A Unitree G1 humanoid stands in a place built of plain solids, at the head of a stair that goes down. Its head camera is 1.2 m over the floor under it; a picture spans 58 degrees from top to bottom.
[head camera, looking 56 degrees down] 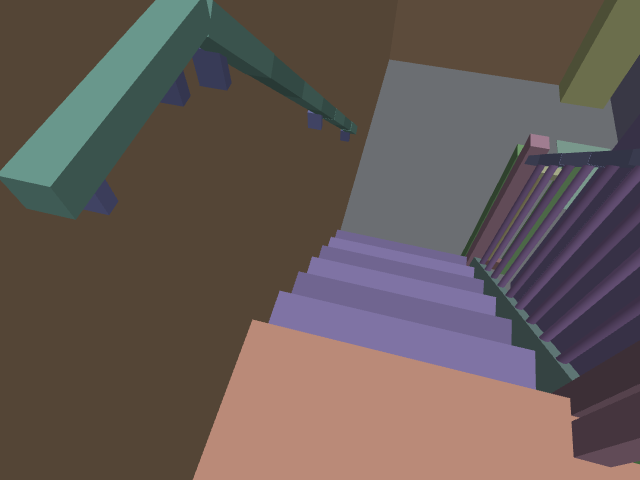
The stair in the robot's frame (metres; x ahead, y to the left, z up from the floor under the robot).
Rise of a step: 0.21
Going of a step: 0.21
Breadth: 0.90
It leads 15 degrees to the right of straight ahead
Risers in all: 7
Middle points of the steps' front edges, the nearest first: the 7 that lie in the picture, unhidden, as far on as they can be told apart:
0.41 -0.23 0.00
0.62 -0.29 -0.21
0.82 -0.34 -0.43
1.03 -0.39 -0.64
1.23 -0.45 -0.85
1.44 -0.50 -1.06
1.65 -0.56 -1.28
